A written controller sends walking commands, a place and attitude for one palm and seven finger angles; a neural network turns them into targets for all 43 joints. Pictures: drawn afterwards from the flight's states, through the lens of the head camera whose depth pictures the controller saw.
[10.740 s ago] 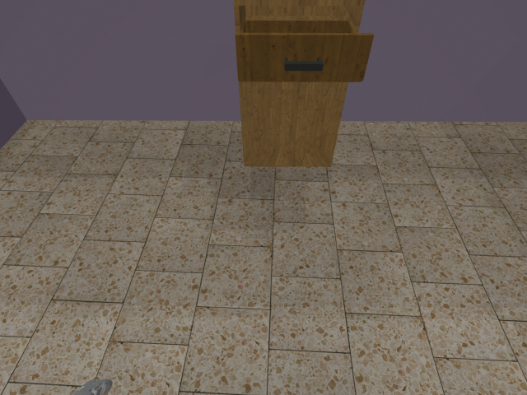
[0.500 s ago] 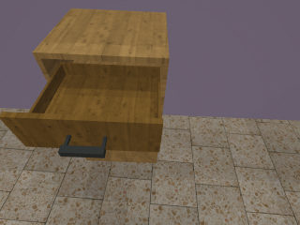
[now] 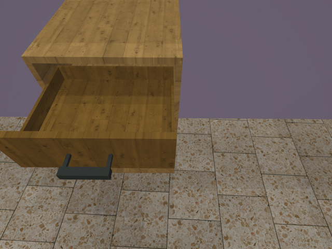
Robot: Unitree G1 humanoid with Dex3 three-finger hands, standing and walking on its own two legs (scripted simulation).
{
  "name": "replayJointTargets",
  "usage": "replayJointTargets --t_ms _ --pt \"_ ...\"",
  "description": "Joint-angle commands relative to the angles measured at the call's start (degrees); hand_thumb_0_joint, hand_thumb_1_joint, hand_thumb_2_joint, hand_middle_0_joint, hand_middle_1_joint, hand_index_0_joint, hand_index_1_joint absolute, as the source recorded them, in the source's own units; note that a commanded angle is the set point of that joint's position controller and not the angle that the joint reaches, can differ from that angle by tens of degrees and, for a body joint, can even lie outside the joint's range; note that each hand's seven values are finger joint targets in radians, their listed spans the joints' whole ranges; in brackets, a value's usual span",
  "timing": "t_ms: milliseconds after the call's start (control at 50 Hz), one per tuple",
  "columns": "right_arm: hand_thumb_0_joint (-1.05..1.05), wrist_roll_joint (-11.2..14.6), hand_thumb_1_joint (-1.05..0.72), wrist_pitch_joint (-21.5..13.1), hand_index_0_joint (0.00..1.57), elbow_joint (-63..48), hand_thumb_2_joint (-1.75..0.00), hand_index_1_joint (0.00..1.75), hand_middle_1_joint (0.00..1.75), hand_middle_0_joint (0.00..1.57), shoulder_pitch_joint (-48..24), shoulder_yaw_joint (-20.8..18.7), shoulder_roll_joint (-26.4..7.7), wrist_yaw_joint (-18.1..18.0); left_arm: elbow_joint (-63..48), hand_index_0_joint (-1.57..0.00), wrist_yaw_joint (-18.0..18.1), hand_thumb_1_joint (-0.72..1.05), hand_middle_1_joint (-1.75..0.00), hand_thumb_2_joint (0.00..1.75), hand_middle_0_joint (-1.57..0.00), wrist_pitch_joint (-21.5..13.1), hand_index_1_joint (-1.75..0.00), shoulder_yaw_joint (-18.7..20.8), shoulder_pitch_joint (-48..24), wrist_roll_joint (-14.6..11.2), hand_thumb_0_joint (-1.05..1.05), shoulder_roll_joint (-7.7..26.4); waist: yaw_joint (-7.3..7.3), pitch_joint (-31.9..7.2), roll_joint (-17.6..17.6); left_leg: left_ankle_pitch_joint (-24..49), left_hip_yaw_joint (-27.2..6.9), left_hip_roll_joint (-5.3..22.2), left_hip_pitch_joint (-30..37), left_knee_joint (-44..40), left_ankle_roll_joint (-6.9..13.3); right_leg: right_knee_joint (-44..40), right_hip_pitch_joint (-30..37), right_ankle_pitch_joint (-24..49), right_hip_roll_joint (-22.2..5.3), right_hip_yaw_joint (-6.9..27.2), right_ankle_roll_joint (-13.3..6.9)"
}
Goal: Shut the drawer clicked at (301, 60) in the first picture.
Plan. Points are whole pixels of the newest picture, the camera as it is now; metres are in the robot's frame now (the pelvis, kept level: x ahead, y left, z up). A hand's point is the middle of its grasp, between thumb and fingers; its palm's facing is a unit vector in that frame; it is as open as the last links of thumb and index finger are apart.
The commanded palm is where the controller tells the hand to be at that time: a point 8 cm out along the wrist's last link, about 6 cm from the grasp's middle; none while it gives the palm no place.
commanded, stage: come to a stop and stand still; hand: left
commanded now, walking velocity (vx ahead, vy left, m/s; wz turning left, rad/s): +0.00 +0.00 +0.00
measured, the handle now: (87, 165) +0.31 +0.23 -0.01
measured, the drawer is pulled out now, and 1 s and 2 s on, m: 0.29 0.29 0.29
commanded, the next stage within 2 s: look again from close up in 0.88 s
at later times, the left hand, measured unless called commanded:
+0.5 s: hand out of the picture -0.02 +0.18 -0.17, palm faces -0.01 -0.98 -0.21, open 7.3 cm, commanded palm none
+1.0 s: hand out of the picture -0.06 +0.20 -0.17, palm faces -0.01 -0.98 -0.19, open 7.3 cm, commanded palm none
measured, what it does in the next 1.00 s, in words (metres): shifts its weight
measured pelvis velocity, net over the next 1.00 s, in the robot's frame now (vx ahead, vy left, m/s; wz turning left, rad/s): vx -0.06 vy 0.03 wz -0.01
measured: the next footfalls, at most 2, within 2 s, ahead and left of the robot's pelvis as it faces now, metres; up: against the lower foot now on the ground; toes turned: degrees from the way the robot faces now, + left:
none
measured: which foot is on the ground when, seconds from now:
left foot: down 0.00-1.00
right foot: down 0.00-1.00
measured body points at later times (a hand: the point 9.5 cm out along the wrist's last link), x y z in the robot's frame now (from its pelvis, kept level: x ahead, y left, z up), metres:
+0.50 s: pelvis -0.06 +0.00 +0.00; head -0.05 +0.01 +0.45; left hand -0.02 +0.24 -0.15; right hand +0.01 -0.24 -0.14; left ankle -0.07 +0.11 -0.73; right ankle -0.07 -0.13 -0.73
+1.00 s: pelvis -0.06 +0.03 +0.01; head -0.04 +0.04 +0.46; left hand -0.06 +0.25 -0.16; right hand -0.06 -0.19 -0.15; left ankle -0.07 +0.11 -0.73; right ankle -0.07 -0.13 -0.73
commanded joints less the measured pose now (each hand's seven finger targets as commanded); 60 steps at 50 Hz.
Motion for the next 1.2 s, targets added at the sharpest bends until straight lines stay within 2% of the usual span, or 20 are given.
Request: replayJointTargets --t_ms 0,20,40,60,80,100,120,140,180,240,260,320,380,420,460,560,700,880,1060,1180 --pt "0.0 -0.35 -0.9 -0.81 0.2 -5.8 -0.9 0.3 0.3 0.2 0.99 -2.45 -7.81 0.03 -3.17 -0.2 0.68 0.9 -0.3 0.9 -0.2 -2.06 -0.3 1.18 6.32 -0.35 0.0 6.62 0.83 -10.02 3.38 47.31 -5.98 6.9 2.24 7.52 0.26 -0.76 3.23 39.5 -2.9 3.86 -3.5" --pt "0.0 0.04 -0.9 -0.34 0.2 -6.23 -0.9 0.3 0.3 0.2 0.36 -2.39 -6.79 0.41 -2.89 -0.2 0.98 0.9 -0.3 0.9 -0.2 -2.31 -0.3 1.52 7.12 -0.23 0.0 8.29 0.8 -12.57 4.1 40.0 -4.22 4.84 -0.51 10.21 -0.29 -0.32 7.07 50.59 -5.1 5.3 -3.5" --pt "0.0 0.12 -0.9 0.14 0.2 -7.45 -0.9 0.3 0.3 0.2 -0.41 -2.19 -6.62 0.77 -3.26 -0.2 1.07 0.9 -0.3 0.9 -0.2 -2.31 -0.3 1.58 6.81 -0.1 0.0 10.08 0.62 -13.24 0.51 31.03 -2.72 3.58 -5.23 10.95 -0.59 0.81 11.1 58.69 -6.96 7.16 -3.82" --pt "0.0 0.11 -0.9 0.6 0.2 -7.87 -0.9 0.3 0.3 0.2 -1.44 -2.01 -6.64 0.94 -3.29 -0.2 1.23 0.9 -0.3 0.9 -0.2 -2.21 -0.3 1.89 6.09 -0.21 0.0 10.17 0.6 -12.92 -5.15 19.12 -2.52 2.92 -9.49 11.51 -0.67 0.83 14.05 61.22 -8.49 7.78 -4.57" --pt "0.0 0.22 -0.9 1.06 0.2 -8.21 -0.9 0.3 0.3 0.2 -3.04 -1.86 -6.21 1.06 -3.4 -0.2 1.3 0.9 -0.3 0.9 -0.2 -1.89 -0.3 1.76 5.66 -0.13 0.0 9.77 0.74 -10.11 -8.64 5.81 -2.68 2.42 -12.21 11.57 -0.68 -0.9 12.96 59.75 -9.94 8.5 -5.42" --pt "0.0 0.34 -0.9 1.48 0.2 -8.39 -0.9 0.3 0.3 0.2 -3.42 -1.77 -5.71 1.15 -3.83 -0.2 1.28 0.9 -0.3 0.9 -0.2 -1.53 -0.3 1.4 4.54 0.15 0.0 9.61 0.15 -7.69 -10.11 -0.31 -2.92 2.33 -12.19 10.68 -0.64 -2.75 9.6 54.19 -10.48 8.57 -5.62" --pt "0.0 0.38 -0.9 1.76 0.2 -8.09 -0.9 0.3 0.3 0.2 -3.28 -1.72 -5.72 1.21 -4.46 -0.2 1.19 0.9 -0.3 0.9 -0.2 -1.14 -0.3 1.11 2.63 0.41 0.0 9.45 -0.73 -5.2 -9.36 -0.11 -2.82 2.31 -10.16 8.7 -0.72 -3.92 5.04 46.69 -9.82 7.79 -5.16" --pt "0.0 0.09 -0.9 1.9 0.2 -7.65 -0.9 0.3 0.3 0.2 -2.27 -1.48 -5.82 1.54 -5.44 -0.2 1.04 0.9 -0.3 0.9 -0.2 -0.89 -0.3 0.6 0.68 0.52 0.0 9.31 -1.38 -4.27 -7.4 5.83 -2.26 2.38 -7.07 5.6 -0.69 -3.56 2.63 41.88 -8.06 6.85 -4.31" --pt "0.0 -0.07 -0.9 1.58 0.2 -6.54 -0.9 0.3 0.3 0.2 -1.34 -1.66 -7.82 1.55 -6.45 -0.2 1.08 0.9 -0.3 0.9 -0.2 -0.73 -0.3 0.55 -0.13 0.04 0.0 8.36 -1.63 -3.42 -5.13 19.66 -4.47 5.27 -2.92 5.06 0.17 -3.59 -1.59 30.47 -4.37 4.22 -1.93" --pt "0.0 -0.02 -0.9 1.48 0.2 -5.78 -0.9 0.3 0.3 0.2 -2.49 -1.4 -8.58 1.57 -6.2 -0.2 1.03 0.9 -0.3 0.9 -0.2 -0.56 -0.3 0.27 0.79 0.04 0.0 8.44 -0.68 -3.12 1.16 26.27 -5.24 6.54 -1.51 3.86 0.56 -4.22 -1.31 25.18 -3.03 3.8 -1.31" --pt "0.0 -0.01 -0.9 1.63 0.2 -5.66 -0.9 0.3 0.3 0.2 -3.58 -1.25 -8.55 1.64 -5.89 -0.2 1.02 0.9 -0.3 0.9 -0.2 -0.36 -0.3 0.32 0.76 0.01 0.0 8.28 -0.47 -1.66 2.74 22.58 -5.45 6.4 -2.55 2.95 0.61 -5.48 -1.83 20.11 -2.8 3.8 -1.0" --pt "0.0 0.04 -0.9 1.93 0.2 -5.49 -0.9 0.3 0.3 0.2 -4.95 -0.8 -8.15 1.92 -5.26 -0.2 0.63 0.9 -0.3 0.9 -0.2 -0.22 -0.3 0.22 0.58 0.2 0.0 8.57 -0.4 2.49 1.07 8.91 -5.78 5.4 -5.88 0.03 0.52 -9.88 -4.43 7.67 -3.02 5.18 -0.8" --pt "0.0 -0.09 -0.9 1.86 0.2 -4.81 -0.9 0.3 0.3 0.2 -4.09 -0.64 -8.32 2.06 -4.94 -0.2 0.33 0.9 -0.3 0.9 -0.2 -0.22 -0.3 0.16 0.7 0.34 0.0 8.46 -0.58 2.82 1.29 3.79 -6.23 5.25 -6.22 -1.85 0.65 -11.6 -5.56 1.98 -2.66 5.34 -0.84" --pt "0.0 -0.08 -0.9 1.74 0.2 -4.32 -0.9 0.3 0.3 0.2 -3.65 -0.57 -8.02 2.08 -4.51 -0.2 0.2 0.9 -0.3 0.9 -0.2 -0.39 -0.3 0.12 1.28 0.33 0.0 8.24 -0.63 2.32 1.29 3.66 -6.38 5.29 -6.07 -2.52 0.68 -12.01 -5.6 2.29 -2.74 5.21 -0.79" --pt "0.0 0.02 -0.9 1.35 0.2 -3.51 -0.9 0.3 0.3 0.2 -2.64 -0.41 -8.29 1.99 -4.05 -0.2 0.12 0.9 -0.3 0.9 -0.2 -0.54 -0.3 0.03 1.79 0.31 0.0 7.72 -0.57 -0.03 2.07 6.39 -6.9 5.97 -5.07 -3.21 1.02 -10.98 -3.5 6.01 -2.43 4.43 -0.68" --pt "0.0 0.32 -0.9 0.7 0.2 -1.55 -0.9 0.3 0.3 0.2 -1.3 -0.24 -7.95 1.74 -2.23 -0.2 0.11 0.9 -0.3 0.9 -0.2 -0.77 -0.3 -0.12 3.74 0.17 0.0 6.76 -0.14 -2.28 1.63 12.02 -7.2 6.67 -3.89 -3.84 1.41 -9.75 -0.76 11.41 -2.5 3.38 -0.32" --pt "0.0 0.54 -0.9 0.69 0.2 1.16 -0.9 0.3 0.3 0.2 0.45 -0.06 -7.21 1.56 0.24 -0.2 0.23 0.9 -0.3 0.9 -0.2 -0.62 -0.3 -0.4 5.69 0.1 0.0 5.57 -0.09 0.7 1.04 10.91 -7.26 6.69 -4.73 -5.37 1.47 -10.09 -1.38 11.12 -2.71 2.93 -0.09" --pt "0.0 0.67 -0.9 0.26 0.2 3.39 -0.9 0.3 0.3 0.2 2.16 -0.19 -6.17 1.24 2.07 -0.2 0.43 0.9 -0.3 0.9 -0.2 -0.66 -0.3 -0.39 7.09 0.14 0.0 4.19 -0.06 0.3 0.81 15.62 -7.15 6.97 -3.03 -5.99 1.67 -9.45 -0.67 14.23 -2.85 2.56 0.1" --pt "0.0 0.65 -0.9 0.05 0.2 4.25 -0.9 0.3 0.3 0.2 2.45 -0.3 -5.53 0.99 2.98 -0.2 0.52 0.9 -0.3 0.9 -0.2 -0.64 -0.3 -0.23 7.66 0.18 0.0 3.21 -0.1 0.49 1.57 17.97 -6.95 6.92 -2.02 -6.23 1.54 -9.47 -0.68 15.2 -2.93 2.57 0.19" --pt "0.0 0.69 -0.9 0.1 0.2 4.45 -0.9 0.3 0.3 0.2 2.37 -0.24 -5.31 0.94 3.27 -0.2 0.54 0.9 -0.3 0.9 -0.2 -0.65 -0.3 -0.16 7.29 0.23 0.0 2.92 -0.19 1.6 0.66 17.24 -6.7 6.83 -2.36 -6.49 1.32 -9.92 -0.96 15.09 -2.97 2.9 0.2"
